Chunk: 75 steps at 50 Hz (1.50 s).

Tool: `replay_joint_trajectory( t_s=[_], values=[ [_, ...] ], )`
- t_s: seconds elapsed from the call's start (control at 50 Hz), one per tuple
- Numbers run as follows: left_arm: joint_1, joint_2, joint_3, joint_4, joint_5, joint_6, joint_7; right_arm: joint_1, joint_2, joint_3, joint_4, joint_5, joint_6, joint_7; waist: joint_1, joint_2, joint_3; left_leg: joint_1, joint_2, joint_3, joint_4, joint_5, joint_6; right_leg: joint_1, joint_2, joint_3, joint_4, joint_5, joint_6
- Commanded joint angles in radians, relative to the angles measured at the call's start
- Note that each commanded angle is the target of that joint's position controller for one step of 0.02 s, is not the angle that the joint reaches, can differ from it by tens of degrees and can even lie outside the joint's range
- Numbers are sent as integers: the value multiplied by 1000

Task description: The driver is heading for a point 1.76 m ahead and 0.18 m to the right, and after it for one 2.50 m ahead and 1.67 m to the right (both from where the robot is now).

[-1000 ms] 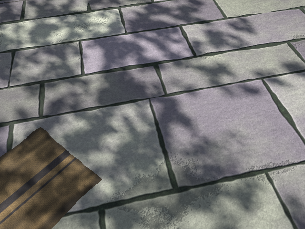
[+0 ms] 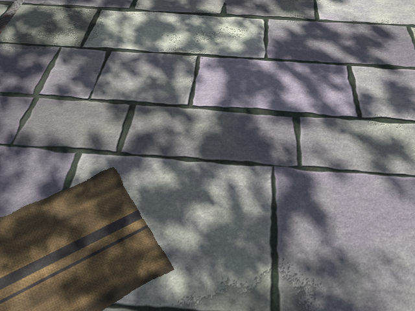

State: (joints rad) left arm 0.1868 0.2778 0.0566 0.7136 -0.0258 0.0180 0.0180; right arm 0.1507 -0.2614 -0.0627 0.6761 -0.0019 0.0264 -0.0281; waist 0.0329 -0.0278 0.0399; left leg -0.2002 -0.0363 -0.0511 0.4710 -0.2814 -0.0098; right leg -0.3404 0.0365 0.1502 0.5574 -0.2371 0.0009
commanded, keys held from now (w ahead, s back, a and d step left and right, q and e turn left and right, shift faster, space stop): e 0.42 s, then no key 0.06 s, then q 0.42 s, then w+q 0.10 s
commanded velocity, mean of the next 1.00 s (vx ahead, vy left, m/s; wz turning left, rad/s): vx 0.01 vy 0.00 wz -0.13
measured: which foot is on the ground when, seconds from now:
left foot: down 0.00-0.30, up 0.32-0.68, down 0.70-0.92, up 0.94-1.00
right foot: up 0.00-0.28, down 0.30-1.00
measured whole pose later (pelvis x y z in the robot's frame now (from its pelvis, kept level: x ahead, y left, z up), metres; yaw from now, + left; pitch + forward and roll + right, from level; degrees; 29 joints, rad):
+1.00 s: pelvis -0.01 -0.05 +0.00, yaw -6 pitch +1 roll -1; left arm 0.22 0.29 0.08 0.66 0.01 0.00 0.02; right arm 0.20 -0.31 -0.07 0.67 0.02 0.03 -0.02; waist 0.01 0.02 0.02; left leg -0.45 0.00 -0.08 0.93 -0.47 -0.01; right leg -0.28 0.02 -0.10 0.56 -0.31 -0.07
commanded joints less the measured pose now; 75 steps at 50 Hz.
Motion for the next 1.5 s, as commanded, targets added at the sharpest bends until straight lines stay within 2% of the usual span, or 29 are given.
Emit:
replay_joint_trajectory(
  t_s=[0.02,0.06,0.16,0.28,0.3,0.32,0.34,0.36,0.42,0.58,0.66,0.72,0.74,0.82,0.9,0.94,0.96,0.98,1.08,1.16,1.26,1.32,1.34,1.36,1.38,1.4,1.42,1.46,1.5],
  values=[
    [-38,131,40,-97,7,-26,-2,48,-176,-59,-53,-28,-10,-5,-51,270,-113,152,350,-281,-124,433,232,-185,19,-68,212,-237,9],
    [-27,164,66,-90,6,-11,-4,18,-145,-45,-67,-21,-24,-16,-46,196,-83,143,411,-286,-122,593,286,-271,-16,-60,532,-378,48],
    [-49,81,36,-118,2,19,-23,-30,-170,-57,-48,2,-19,-19,-47,193,-67,122,295,-49,-92,596,209,-203,-61,-143,371,-198,84],
    [40,135,62,-132,6,29,-42,1,-191,-62,-21,35,-22,-7,-11,168,-113,21,287,41,73,385,122,127,2,-229,-66,55,-10],
    [80,196,83,-135,7,27,-28,64,-153,-52,-3,14,-30,1,-10,11,-138,-116,221,127,257,197,40,292,-66,-93,-130,321,-57],
    [90,327,102,-173,20,20,-12,46,-79,-22,-55,-48,-33,5,-35,-313,-151,-418,74,161,585,-411,-68,423,-372,333,-134,747,-236],
    [132,282,85,-174,55,-4,-28,-49,-131,-35,-74,-20,-36,-3,55,-209,-240,-448,32,-12,745,-460,-68,356,-441,439,-188,659,-384],
    [92,257,75,-169,55,-23,-33,-73,-162,-44,-74,6,-30,-8,33,-123,-170,-469,54,-33,795,-383,-56,309,-388,350,-204,540,-353],
    [-30,199,53,-174,13,-19,-11,-41,-172,-54,-41,-7,-16,-24,-30,-64,-101,-416,79,-40,707,-165,-54,188,-255,208,-218,339,-232],
    [-52,90,4,-143,49,-18,4,-2,-80,-11,5,1,-11,-1,-16,-110,-123,-167,103,3,331,-41,-78,119,-199,84,-250,119,-215],
    [-63,119,4,-105,51,-20,-12,5,-115,-14,6,11,-19,9,-19,-98,-43,-66,79,41,131,-21,-45,56,-211,107,-248,-59,-210],
    [-20,132,10,-84,45,-25,-2,17,-177,-19,-14,-5,-31,8,-19,0,-44,-14,129,-42,-1,305,10,75,-157,64,-148,-16,-121],
    [17,133,14,-94,56,-30,0,11,-234,-34,-15,5,-31,6,28,110,-60,-21,161,-100,28,388,50,68,-80,-13,-103,-27,-85],
    [-68,81,20,-124,45,-9,20,12,-184,-30,-29,4,-34,8,-13,240,-58,-120,225,-301,-85,213,143,91,9,-154,58,-30,-27],
    [-14,86,41,-127,43,-9,4,-1,-178,-33,-71,16,-24,0,-4,129,-92,-200,149,-249,20,143,94,182,-59,-114,-32,9,-76],
    [78,148,62,-110,40,-14,-2,-1,-122,-20,-95,27,-15,-1,23,-139,-102,-405,-7,-27,309,-204,12,302,-291,168,-262,-252,-203],
    [112,168,63,-103,41,-29,-4,-39,-147,-27,-125,21,-15,1,43,-178,-66,-535,47,-17,545,-305,-3,306,-455,357,-356,-326,-297],
    [108,148,54,-104,44,-46,1,-47,-172,-41,-128,25,-16,6,29,-79,-39,-589,83,-64,672,-272,2,286,-473,383,-371,-373,-314],
    [63,147,53,-94,33,-80,17,-42,-122,-30,-119,28,-24,33,16,-53,-7,-571,135,-11,627,-19,-30,279,-325,21,-420,-200,-196],
    [103,185,68,-62,30,-86,6,-106,-72,-5,-150,28,-36,56,48,-49,-9,-473,141,40,414,31,-37,281,-319,-133,-420,-79,-190],
    [116,229,84,-27,2,-78,-19,-124,-100,-6,-168,31,-34,72,46,-81,15,-343,119,109,244,-24,13,267,-357,-216,-381,-80,-169],
    [108,214,72,-2,-12,-68,-26,39,-127,-30,-117,24,-35,70,-64,-37,-39,-11,22,175,89,4,89,146,-328,-307,-155,151,-122],
    [124,156,46,5,5,-76,-30,208,-187,-64,-67,31,-34,59,-145,31,-133,240,8,127,63,31,124,40,-266,-373,89,264,-81],
    [89,47,6,-57,49,-87,-31,333,-317,-87,-52,19,-38,38,-165,320,-187,479,286,-327,-48,1,224,-310,-148,-393,522,-243,12],
    [78,100,14,-77,7,-111,-30,291,-331,-79,-91,17,-64,43,-155,273,-278,498,451,-715,-211,-146,362,-502,-57,-173,742,-356,29],
    [16,172,33,-83,-32,-120,-33,261,-250,-55,-83,14,-84,54,-166,154,-194,440,442,-590,-223,-113,337,-564,-108,-109,792,-274,10],
    [9,173,32,-82,-35,-121,-35,230,-202,-40,-70,10,-93,57,-135,172,-131,359,401,-440,-208,-52,300,-556,-146,-112,761,-184,-13],
    [39,162,35,-49,-3,-110,-33,127,-132,-18,-68,5,-103,56,-68,144,-60,193,313,-241,-241,91,238,-448,-193,-84,656,-30,-16],
    [85,134,33,-15,-6,-89,-41,102,-123,-18,-57,-8,-121,47,-35,136,-48,134,279,-118,-276,280,206,-379,-175,-71,629,57,-6]
  ],
)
